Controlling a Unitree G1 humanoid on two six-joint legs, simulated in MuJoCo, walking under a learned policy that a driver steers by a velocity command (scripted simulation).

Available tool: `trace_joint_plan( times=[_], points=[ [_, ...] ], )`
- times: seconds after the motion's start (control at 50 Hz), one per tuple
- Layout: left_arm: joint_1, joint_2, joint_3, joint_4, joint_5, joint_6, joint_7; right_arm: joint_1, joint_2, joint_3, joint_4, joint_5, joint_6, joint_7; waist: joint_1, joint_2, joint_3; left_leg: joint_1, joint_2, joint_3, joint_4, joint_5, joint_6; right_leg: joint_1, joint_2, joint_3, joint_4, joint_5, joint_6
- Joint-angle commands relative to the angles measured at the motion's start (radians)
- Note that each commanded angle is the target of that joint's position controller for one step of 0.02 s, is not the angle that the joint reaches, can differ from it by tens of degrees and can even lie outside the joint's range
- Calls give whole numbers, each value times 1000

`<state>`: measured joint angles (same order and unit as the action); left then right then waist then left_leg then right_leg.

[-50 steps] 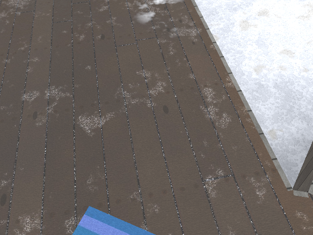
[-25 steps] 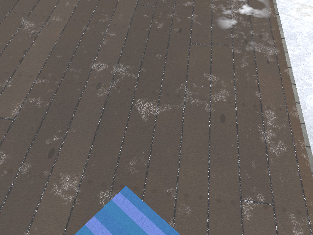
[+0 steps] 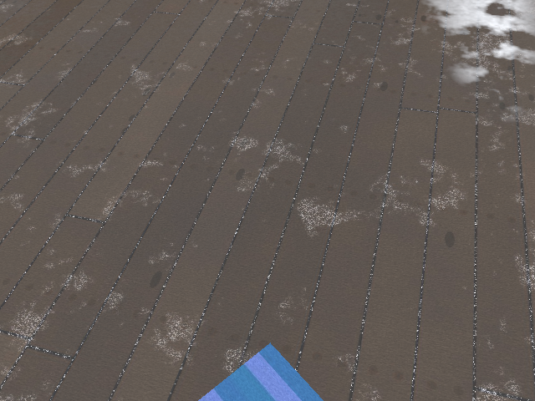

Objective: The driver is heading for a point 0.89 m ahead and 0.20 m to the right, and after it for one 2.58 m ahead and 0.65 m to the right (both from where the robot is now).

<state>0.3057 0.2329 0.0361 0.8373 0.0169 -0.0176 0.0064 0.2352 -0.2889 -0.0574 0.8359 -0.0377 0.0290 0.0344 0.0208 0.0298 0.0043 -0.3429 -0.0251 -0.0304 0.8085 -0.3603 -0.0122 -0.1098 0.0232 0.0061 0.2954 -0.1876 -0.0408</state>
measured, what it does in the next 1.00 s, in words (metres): walks ahead, turning right: left foot, then right foot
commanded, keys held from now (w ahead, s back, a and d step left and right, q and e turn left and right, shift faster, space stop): w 0.24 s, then w+e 0.76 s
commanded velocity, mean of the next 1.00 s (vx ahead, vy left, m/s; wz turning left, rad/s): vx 0.45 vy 0.00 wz -0.30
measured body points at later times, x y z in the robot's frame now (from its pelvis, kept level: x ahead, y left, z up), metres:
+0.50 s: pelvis +0.17 +0.03 -0.01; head +0.20 +0.04 +0.43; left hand +0.34 +0.26 -0.14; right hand +0.12 -0.22 -0.15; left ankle +0.04 +0.12 -0.75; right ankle +0.32 -0.11 -0.70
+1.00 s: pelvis +0.45 -0.05 -0.01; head +0.48 -0.07 +0.44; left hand +0.54 +0.22 -0.13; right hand +0.54 -0.34 -0.12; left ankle +0.66 +0.07 -0.69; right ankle +0.37 -0.07 -0.75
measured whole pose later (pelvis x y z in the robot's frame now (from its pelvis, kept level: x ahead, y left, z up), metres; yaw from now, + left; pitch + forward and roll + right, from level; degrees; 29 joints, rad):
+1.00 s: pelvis +0.45 -0.05 -0.01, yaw -22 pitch +1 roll +0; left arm 0.39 0.27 0.07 0.89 0.00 -0.05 -0.01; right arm 0.07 -0.27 -0.02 0.76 -0.04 -0.03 0.02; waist 0.07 0.03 0.05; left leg -0.68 0.11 -0.05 0.79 -0.06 -0.06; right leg -0.06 0.16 0.12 0.28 -0.22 -0.12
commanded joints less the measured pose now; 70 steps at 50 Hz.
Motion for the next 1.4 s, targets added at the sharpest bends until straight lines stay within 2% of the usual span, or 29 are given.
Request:
trace_joint_plan(
  times=[0.02, 0.1, 0.14, 0.16, 0.18, 0.2, 0.22, 0.26, 0.42, 0.52, 0.56, 0.6, 0.62, 0.64, 0.66, 0.68, 0.72, 0.74, 0.76, 0.84, 1.06, 1.12, 1.16, 1.18, 1.2, 1.22, 1.26, 1.32, 1.4],
  points=[
    [43, 175, 51, -10, 3, -23, -4, -130, -45, -1, -86, 5, -35, 5, 43, -174, 59, -138, 13, 53, -128, -22, 8, 74, -233, 254, -160, -235, -173],
    [9, 193, 62, 1, -8, -17, -16, -54, -36, 4, -53, 11, -53, -7, -19, -140, 68, 151, -10, 110, -365, 83, 62, -129, -220, 208, -110, -249, -163],
    [-19, 144, 49, -6, -6, -19, -15, 114, -64, -6, 10, 6, -72, -26, -97, -52, 23, 461, 14, 48, -442, 81, 86, -345, -159, 148, 52, -290, -115],
    [-66, 56, 22, -43, 0, -25, -20, 238, -139, -20, 28, -9, -84, -39, -157, 137, -21, 574, 247, -256, -590, -191, 120, -473, -62, 28, 345, -329, -67],
    [-107, 64, 21, -83, -2, -30, -20, 283, -259, -52, 43, 8, -83, -39, -167, 263, 32, 526, 428, -606, -735, -446, 233, -662, 37, -52, 551, -383, -59],
    [-112, 152, 43, -71, 14, -27, -20, 212, -193, -38, 34, 8, -81, -37, -116, 95, 116, 432, 415, -565, -719, -447, 256, -677, -44, 34, 678, -307, -72],
    [-75, 145, 45, -47, 9, -30, -35, 127, -134, -19, 8, 14, -86, -31, -62, 62, 129, 383, 349, -473, -713, -364, 230, -653, -67, 49, 699, -214, -70],
    [-46, 133, 44, -16, 11, -30, -50, 82, -88, -5, -2, 16, -100, -31, -31, 42, 99, 376, 266, -290, -729, -104, 185, -606, -95, 24, 700, -105, -38],
    [-216, 73, 23, -64, 15, -13, -63, 168, -51, 11, 70, 15, -130, -36, -52, 48, 123, 339, 212, 39, -720, 437, 164, -643, -60, 10, 597, 119, 17],
    [-339, 45, -2, -127, 17, -15, -76, 204, -71, 14, 110, 17, -133, -50, -68, 53, 140, 394, 241, 133, -676, 696, 144, -533, -48, -103, 348, 150, -36],
    [-294, 67, 6, -119, 18, -15, -68, 195, -97, 10, 118, 16, -130, -58, -38, 68, 87, 455, 249, 169, -556, 1017, 127, -427, 10, -152, 311, 88, -81],
    [-111, 110, 25, -69, 21, -20, -59, 186, -129, 1, 117, 7, -112, -67, 43, 83, -36, 477, 259, 198, -263, 1240, 115, -235, 78, -169, 293, -4, -129],
    [39, 141, 43, -22, 29, -27, -51, 182, -139, -1, 111, 11, -105, -67, 108, 61, -120, 374, 245, 215, -37, 1119, 101, -20, 87, -136, 227, 11, -164],
    [170, 225, 72, 1, 39, -25, -34, 195, -106, 9, 79, 12, -108, -61, 148, -44, -226, 153, 206, 222, 277, 725, 84, 224, -110, 123, 202, -136, -226],
    [112, 311, 93, -25, 26, -17, -30, 235, -18, 23, 16, 36, -118, -37, 59, -301, -321, -263, -38, 144, 653, -154, 33, 465, -391, 744, 59, -135, -407],
    [104, 279, 94, -16, -8, -8, -29, 109, -107, 4, 1, 19, -128, -35, 100, -108, -283, -373, 11, -37, 695, -84, 52, 442, -350, 718, 4, -108, -382],
    [24, 186, 70, -6, -9, -16, -22, 35, -86, 11, -23, 22, -149, -35, 33, 20, -34, -331, 104, -24, 526, 59, 57, 138, -278, 451, -17, 218, -292],
    [-27, 164, 62, -9, -12, -17, -17, 37, -66, 13, -24, 8, -133, -34, -14, 37, -17, -275, 124, -28, 463, 66, 49, 53, -212, 370, -41, 204, -249],
    [-48, 160, 59, -18, -14, -22, -13, 90, -58, 18, -21, -5, -111, -31, -45, -19, -27, -218, 131, -25, 428, 56, 29, -12, -206, 344, -63, 249, -265],
    [-5, 182, 62, -6, -17, -46, -14, 15, -45, 18, -60, -17, -67, -22, -47, -25, 17, -233, 143, 12, 262, 101, -28, -109, -138, 274, -106, 258, -258],
    [185, 199, 69, 11, -3, -34, 2, -345, -55, 31, -206, 4, -81, -6, 85, -93, 42, -331, 57, 22, -161, 326, -27, 122, -132, 352, -2, 428, -183],
    [120, 221, 72, -9, 1, -38, 13, -234, -85, 23, -186, 8, -94, -11, 15, -114, 15, -108, 25, 17, -281, 261, 17, 95, -147, 359, 70, 532, -133],
    [104, 217, 66, -2, -5, -51, 1, -2, -132, 0, -118, 3, -111, -33, -92, -64, -99, 215, 13, 29, -361, 255, 69, 38, -77, 291, 338, 654, -91],
    [121, 153, 46, -23, -13, -60, -7, 150, -191, -14, -108, -18, -119, -50, -142, 20, -233, 441, 216, -181, -382, 70, 121, -88, -26, 238, 596, 395, -71],
    [276, 69, 31, -30, -41, -57, -9, 173, -282, -39, -95, -28, -107, -51, -66, 268, -333, 660, 466, -664, -479, 12, 260, -391, 145, 127, 880, -320, -30],
    [250, 157, 38, -1, -2, -46, 2, 123, -205, -33, -94, -1, -95, -40, -53, 125, -239, 555, 447, -754, -529, -116, 266, -492, 70, 137, 970, -301, -43],
    [87, 150, 36, -24, 8, -45, -12, 8, -81, -4, -102, 5, -100, -29, -40, -20, -35, 319, 339, -446, -563, 42, 220, -476, 6, 130, 916, -147, -36],
    [74, 123, 30, -28, 23, -24, -31, 48, -69, 3, -52, 12, -121, -27, -9, 70, -7, 231, 253, -245, -586, 339, 189, -415, -21, 109, 832, -129, -20],
    [-8, 99, 17, -53, 28, -13, -42, 104, -82, 0, -9, 27, -141, -21, -4, 72, 24, 233, 251, -148, -630, 519, 217, -493, -44, 69, 739, -69, 4]
  ],
)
